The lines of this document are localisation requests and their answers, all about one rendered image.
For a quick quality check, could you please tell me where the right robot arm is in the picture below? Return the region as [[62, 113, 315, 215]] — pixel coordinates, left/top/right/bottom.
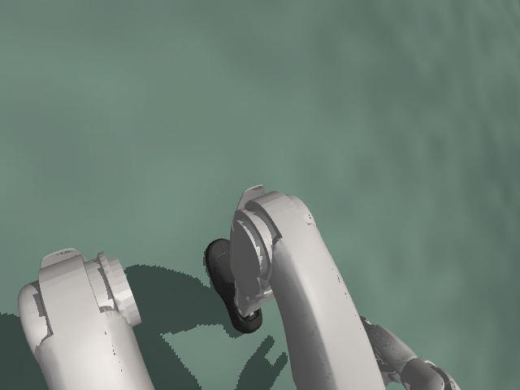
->
[[400, 357, 461, 390]]

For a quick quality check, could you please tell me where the right robot foot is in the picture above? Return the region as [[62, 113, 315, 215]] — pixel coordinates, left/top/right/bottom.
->
[[206, 239, 262, 334]]

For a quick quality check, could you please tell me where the right robot hand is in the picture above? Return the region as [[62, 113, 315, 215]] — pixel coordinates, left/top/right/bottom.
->
[[359, 315, 418, 386]]

